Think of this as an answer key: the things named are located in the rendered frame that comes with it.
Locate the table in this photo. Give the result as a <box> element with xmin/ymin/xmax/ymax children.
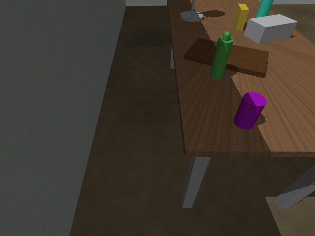
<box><xmin>167</xmin><ymin>0</ymin><xmax>315</xmax><ymax>208</ymax></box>

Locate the desk lamp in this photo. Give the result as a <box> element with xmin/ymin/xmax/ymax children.
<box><xmin>180</xmin><ymin>0</ymin><xmax>203</xmax><ymax>22</ymax></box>

